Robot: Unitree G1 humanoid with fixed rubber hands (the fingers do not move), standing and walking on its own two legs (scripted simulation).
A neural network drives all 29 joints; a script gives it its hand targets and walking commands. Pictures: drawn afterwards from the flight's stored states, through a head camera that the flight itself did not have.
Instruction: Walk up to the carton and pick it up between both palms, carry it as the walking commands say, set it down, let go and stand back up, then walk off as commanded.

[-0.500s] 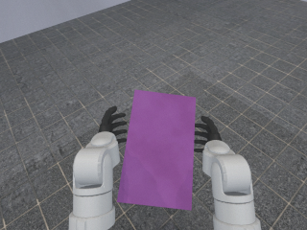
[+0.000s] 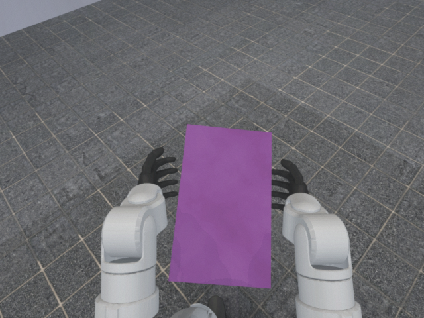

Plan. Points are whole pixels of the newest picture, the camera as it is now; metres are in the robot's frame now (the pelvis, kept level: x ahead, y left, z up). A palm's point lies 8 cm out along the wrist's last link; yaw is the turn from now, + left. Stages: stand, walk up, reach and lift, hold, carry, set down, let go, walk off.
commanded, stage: carry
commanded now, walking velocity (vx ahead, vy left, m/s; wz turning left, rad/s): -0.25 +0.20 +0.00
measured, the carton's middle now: (220, 206) +0.33 +0.01 -0.01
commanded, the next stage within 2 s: none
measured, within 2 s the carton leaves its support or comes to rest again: neither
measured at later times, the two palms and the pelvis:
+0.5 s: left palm out of the picture +0.08 +0.31 +0.09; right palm out of the picture +0.10 +0.07 +0.09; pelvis -0.19 +0.14 +0.01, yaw +6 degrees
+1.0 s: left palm out of the picture -0.10 +0.37 +0.14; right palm out of the picture -0.10 +0.13 +0.12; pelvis -0.39 +0.24 +0.02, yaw +5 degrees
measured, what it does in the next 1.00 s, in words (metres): walks backwards: left foot, then right foot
